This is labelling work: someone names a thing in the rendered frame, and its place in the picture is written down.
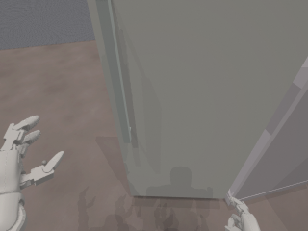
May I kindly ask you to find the left robot forearm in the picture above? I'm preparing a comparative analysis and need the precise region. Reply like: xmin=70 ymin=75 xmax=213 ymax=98
xmin=0 ymin=192 xmax=28 ymax=231

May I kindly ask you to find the left robot hand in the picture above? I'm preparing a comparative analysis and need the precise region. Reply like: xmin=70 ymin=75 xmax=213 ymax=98
xmin=0 ymin=115 xmax=64 ymax=194

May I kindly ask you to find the handle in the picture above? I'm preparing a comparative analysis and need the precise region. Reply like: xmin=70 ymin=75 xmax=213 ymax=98
xmin=95 ymin=0 xmax=132 ymax=143

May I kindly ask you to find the right robot hand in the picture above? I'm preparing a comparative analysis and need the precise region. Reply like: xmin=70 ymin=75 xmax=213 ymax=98
xmin=224 ymin=196 xmax=261 ymax=231

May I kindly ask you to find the fridge door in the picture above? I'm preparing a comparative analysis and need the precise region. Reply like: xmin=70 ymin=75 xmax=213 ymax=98
xmin=87 ymin=0 xmax=308 ymax=199

